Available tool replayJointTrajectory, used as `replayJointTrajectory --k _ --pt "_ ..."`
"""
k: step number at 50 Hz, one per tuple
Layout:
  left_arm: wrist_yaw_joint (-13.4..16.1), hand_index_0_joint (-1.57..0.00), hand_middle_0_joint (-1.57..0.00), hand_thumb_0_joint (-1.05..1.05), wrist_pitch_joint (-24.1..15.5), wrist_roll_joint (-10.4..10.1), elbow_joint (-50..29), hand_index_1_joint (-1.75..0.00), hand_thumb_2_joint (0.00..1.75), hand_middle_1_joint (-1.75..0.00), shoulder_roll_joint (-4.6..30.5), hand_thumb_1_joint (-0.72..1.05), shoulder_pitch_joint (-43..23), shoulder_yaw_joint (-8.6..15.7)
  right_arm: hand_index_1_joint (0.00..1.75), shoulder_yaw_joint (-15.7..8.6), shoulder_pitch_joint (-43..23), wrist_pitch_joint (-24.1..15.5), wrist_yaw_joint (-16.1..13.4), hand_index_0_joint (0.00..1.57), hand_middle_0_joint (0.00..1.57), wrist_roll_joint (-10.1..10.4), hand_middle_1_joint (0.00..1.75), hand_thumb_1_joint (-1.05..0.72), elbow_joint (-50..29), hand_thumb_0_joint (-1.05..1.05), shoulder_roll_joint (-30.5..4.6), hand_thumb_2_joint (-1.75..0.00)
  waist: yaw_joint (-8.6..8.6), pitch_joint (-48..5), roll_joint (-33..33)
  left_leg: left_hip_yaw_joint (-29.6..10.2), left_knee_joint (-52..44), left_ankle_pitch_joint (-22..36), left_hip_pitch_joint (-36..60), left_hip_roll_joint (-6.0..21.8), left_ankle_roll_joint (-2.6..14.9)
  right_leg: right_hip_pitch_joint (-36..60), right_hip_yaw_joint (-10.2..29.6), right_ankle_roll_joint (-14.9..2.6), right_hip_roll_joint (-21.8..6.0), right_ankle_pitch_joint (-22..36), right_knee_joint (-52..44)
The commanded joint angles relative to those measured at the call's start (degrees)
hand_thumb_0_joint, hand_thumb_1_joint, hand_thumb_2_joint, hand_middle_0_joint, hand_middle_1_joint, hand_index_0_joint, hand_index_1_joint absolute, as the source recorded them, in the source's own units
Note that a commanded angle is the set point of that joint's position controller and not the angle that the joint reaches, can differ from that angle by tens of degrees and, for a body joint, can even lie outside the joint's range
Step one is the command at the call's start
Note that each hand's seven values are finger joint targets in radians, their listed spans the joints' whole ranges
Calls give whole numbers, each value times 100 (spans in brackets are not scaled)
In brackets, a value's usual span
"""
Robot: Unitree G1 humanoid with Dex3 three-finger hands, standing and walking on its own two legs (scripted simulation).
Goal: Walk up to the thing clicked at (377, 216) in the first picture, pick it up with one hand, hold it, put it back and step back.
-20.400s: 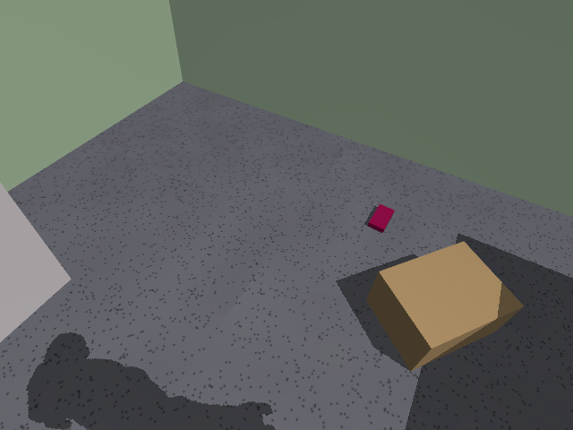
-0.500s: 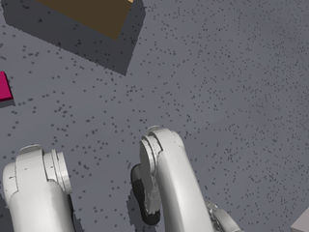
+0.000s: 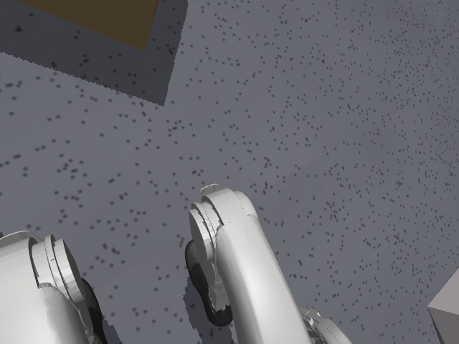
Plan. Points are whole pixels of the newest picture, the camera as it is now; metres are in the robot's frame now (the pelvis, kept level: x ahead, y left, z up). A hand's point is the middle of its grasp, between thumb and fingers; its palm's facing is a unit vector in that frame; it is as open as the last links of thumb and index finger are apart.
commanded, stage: approach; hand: left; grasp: from above
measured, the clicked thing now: out of the picture +0.47 +0.36 -0.30
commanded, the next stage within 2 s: close in in 0.04 s
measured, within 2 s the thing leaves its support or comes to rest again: neither
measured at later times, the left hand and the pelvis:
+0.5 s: hand out of the picture +0.45 +0.35 -0.22, palm faces -0.42 -0.16 -0.89, open 14.5 cm; pelvis +0.00 +0.00 -0.01, yaw -1 degrees
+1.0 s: hand out of the picture +0.46 +0.35 -0.26, palm faces -0.43 -0.19 -0.88, open 14.5 cm; pelvis +0.00 +0.01 -0.01, yaw -3 degrees
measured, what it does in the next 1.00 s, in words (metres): stands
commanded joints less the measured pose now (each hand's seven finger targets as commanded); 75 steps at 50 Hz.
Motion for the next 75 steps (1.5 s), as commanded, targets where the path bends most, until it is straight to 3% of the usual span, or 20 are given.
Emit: replayJointTrajectory --k 1,6,8,19,26,27,29,31,32,33,36,39,42,43,47,53,60,61,62,75 --pt "-202 -5 -7 0 -45 -238 -1004 -99 102 -97 1742 -60 -1206 109 30 -571 895 6 -116 20 20 27 30 -89 -208 0 -1640 -89 221 -3932 1996 768 -1160 1020 2625 -50 295 2339 -462 -477 88 1488 -1397" --pt "-356 -7 -9 0 -514 -146 -1305 -99 103 -96 1627 -58 -1369 88 30 -657 1083 81 -183 20 20 -31 30 -89 -114 0 -1704 -89 87 -3799 2138 671 -1177 906 2904 -51 202 2124 -635 -525 59 1302 -1409" --pt "-304 -5 -7 0 -687 -128 -1389 -97 102 -96 1271 -59 -1477 -173 30 -629 1083 98 -173 20 20 -52 30 -89 -18 0 -1625 -89 94 -3743 2325 643 -1222 877 3085 -51 165 1889 -685 -550 65 1258 -1369" --pt "693 -3 -6 0 -805 472 -323 -96 105 -92 1586 -60 -1689 -67 30 -463 833 -46 -136 20 20 -262 30 -88 70 0 -1712 -89 -7 -3458 2666 592 -1182 1062 3399 5 146 1575 -823 -515 98 1482 -1160" --pt "1029 -4 -6 0 -567 466 241 -96 102 -94 1662 -57 -1781 -188 30 -305 691 -300 -90 20 20 -360 30 -88 -31 0 -1808 -89 -202 -3168 2451 552 -1085 790 3044 23 181 1582 -840 -495 131 1342 -1133" --pt "1076 -5 -7 0 -543 451 153 -96 102 -94 1955 -57 -1784 42 30 -295 705 -330 -97 20 20 -378 30 -88 -35 0 -1884 -89 -195 -3238 2448 544 -1097 821 3089 25 179 1679 -862 -478 127 1356 -1141" --pt "1126 -5 -7 0 -515 406 205 -96 101 -94 1995 -56 -1762 87 30 -248 686 -379 -86 20 20 -406 30 -88 -35 0 -1892 -89 -189 -3308 2548 516 -1091 883 3144 43 154 1723 -898 -477 123 1404 -1072" --pt "1096 -4 -6 0 -468 363 285 -97 101 -95 1855 -57 -1698 -54 30 -208 606 -456 -57 20 20 -409 30 -88 -115 0 -1894 -89 -238 -3181 2532 507 -1035 847 3084 59 164 1662 -879 -479 148 1388 -1063" --pt "1132 -4 -6 0 -471 341 182 -97 100 -95 2110 -57 -1710 112 30 -207 654 -447 -68 20 20 -411 30 -88 -41 0 -1945 -90 -211 -3324 2630 479 -1039 940 3187 69 147 1753 -903 -480 152 1463 -1044" --pt "1100 -4 -7 0 -475 341 165 -96 101 -95 1998 -57 -1743 -34 30 -180 611 -486 -50 20 20 -410 30 -89 -139 0 -1910 -90 -226 -3319 2725 480 -1019 968 3182 67 138 1745 -883 -495 152 1477 -1012" --pt "1094 -4 -6 0 -437 300 175 -96 100 -94 2181 -57 -1527 143 30 -140 715 -518 -13 20 20 -466 30 -88 -71 0 -1948 -90 -235 -3340 2752 460 -960 1197 3242 77 130 1884 -922 -468 156 1664 -976" --pt "1078 -4 -6 0 -473 194 176 -96 100 -94 1995 -57 -1449 -13 30 -78 633 -539 17 20 20 -498 30 -89 -120 0 -1953 -90 -251 -3308 2794 423 -994 1233 3299 97 113 1937 -959 -474 191 1702 -1003" --pt "1092 -4 -6 0 -512 163 14 -95 102 -93 2420 -58 -1343 303 30 -68 765 -536 42 20 20 -526 30 -88 -46 0 -2042 -90 -193 -3404 2780 398 -914 1415 3257 111 126 2159 -966 -439 191 1866 -1000" --pt "1067 -3 -6 0 -517 192 97 -95 102 -93 2202 -59 -1343 103 30 -48 681 -558 69 20 20 -519 30 -89 -93 0 -1997 -90 -209 -3323 2815 407 -889 1451 3302 112 115 2025 -959 -462 172 1855 -949" --pt "1056 -3 -6 0 -570 126 113 -95 101 -93 2105 -58 -1379 44 30 -21 699 -573 117 20 20 -546 30 -88 -131 0 -2039 -90 -339 -3074 2635 385 -851 1279 3108 122 151 1994 -979 -427 212 1778 -1021" --pt "1172 -3 -6 0 -663 163 289 -96 102 -94 2322 -58 -1212 164 30 36 651 -560 133 20 20 -568 30 -89 -48 0 -2052 -90 -294 -3041 2624 330 -904 1228 3129 153 125 2080 -1041 -443 238 1712 -1018" --pt "1345 -5 -6 0 -750 207 384 -97 99 -95 2271 -54 -1378 67 30 115 529 -586 130 20 20 -641 30 -88 -96 0 -2105 -90 -384 -2935 2609 295 -902 1041 3053 164 128 2061 -1093 -427 248 1630 -1048" --pt "1331 -5 -6 0 -748 221 472 -97 99 -96 2089 -54 -1403 -129 30 102 445 -619 133 20 20 -627 30 -89 -169 0 -2112 -90 -418 -2792 2626 300 -923 933 3029 152 127 1944 -1083 -446 238 1527 -1035" --pt "1369 -5 -6 0 -753 203 559 -98 98 -97 2244 -54 -1344 8 30 115 443 -616 119 20 20 -637 30 -89 -109 0 -2125 -90 -394 -2752 2559 272 -964 860 2976 166 121 1948 -1121 -445 247 1466 -1064" --pt "1505 -5 -7 0 -670 195 558 -98 99 -96 2389 -55 -1271 -1 30 201 384 -761 152 20 20 -640 30 -89 -137 0 -2185 -90 -399 -2893 2696 257 -868 1189 3230 199 89 2114 -1101 -422 259 1739 -1011"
